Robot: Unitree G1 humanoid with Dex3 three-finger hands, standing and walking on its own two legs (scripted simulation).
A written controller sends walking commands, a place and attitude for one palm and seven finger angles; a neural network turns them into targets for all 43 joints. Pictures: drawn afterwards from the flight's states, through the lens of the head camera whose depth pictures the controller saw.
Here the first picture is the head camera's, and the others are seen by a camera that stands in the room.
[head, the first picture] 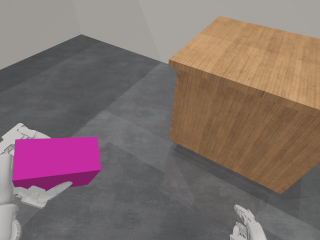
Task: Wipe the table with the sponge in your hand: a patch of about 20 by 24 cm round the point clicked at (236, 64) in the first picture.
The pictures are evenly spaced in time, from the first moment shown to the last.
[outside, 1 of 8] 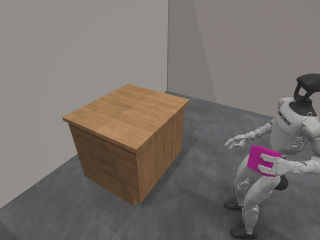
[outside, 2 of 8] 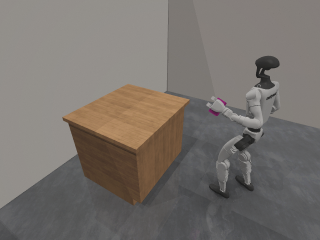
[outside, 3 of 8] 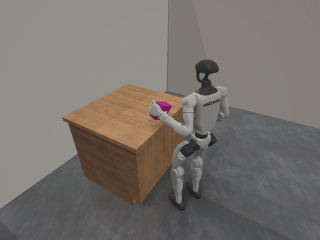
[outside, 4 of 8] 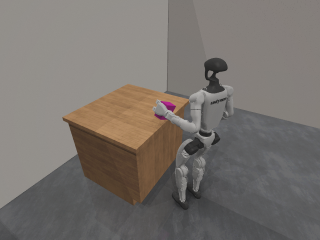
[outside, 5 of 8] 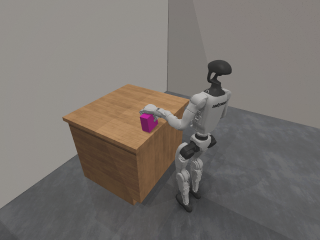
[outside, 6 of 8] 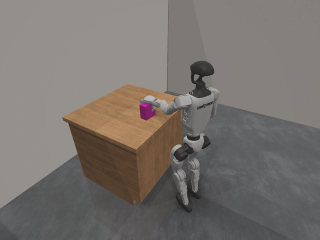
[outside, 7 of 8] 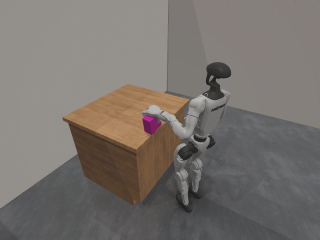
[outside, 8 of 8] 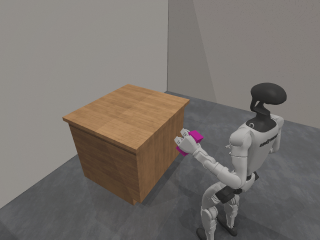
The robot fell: no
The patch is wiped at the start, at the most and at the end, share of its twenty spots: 0.00 1.00 1.00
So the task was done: yes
